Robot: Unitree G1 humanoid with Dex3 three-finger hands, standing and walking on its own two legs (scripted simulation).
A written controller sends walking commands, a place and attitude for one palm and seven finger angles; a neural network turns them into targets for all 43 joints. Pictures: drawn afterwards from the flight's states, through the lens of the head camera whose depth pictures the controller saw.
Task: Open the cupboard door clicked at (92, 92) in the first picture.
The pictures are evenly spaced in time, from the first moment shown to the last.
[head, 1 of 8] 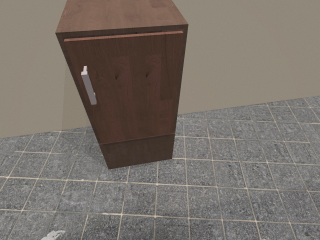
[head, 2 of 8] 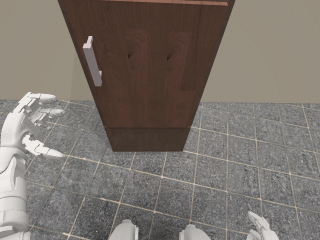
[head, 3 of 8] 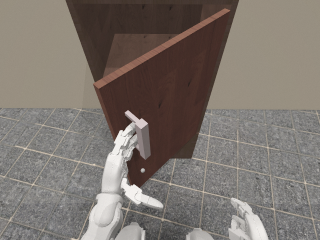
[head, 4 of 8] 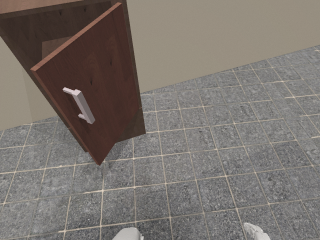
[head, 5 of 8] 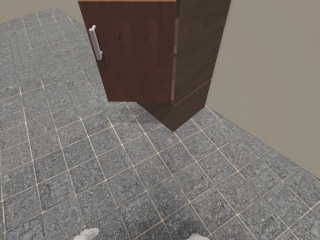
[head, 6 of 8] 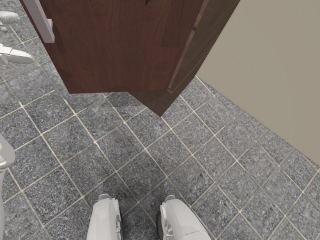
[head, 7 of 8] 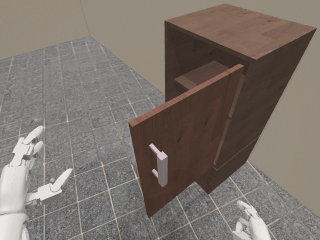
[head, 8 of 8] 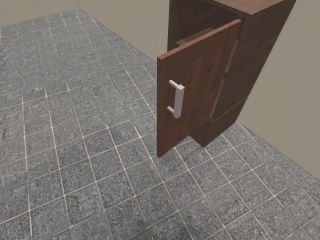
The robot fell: no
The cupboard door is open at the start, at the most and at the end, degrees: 0 91 91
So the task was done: yes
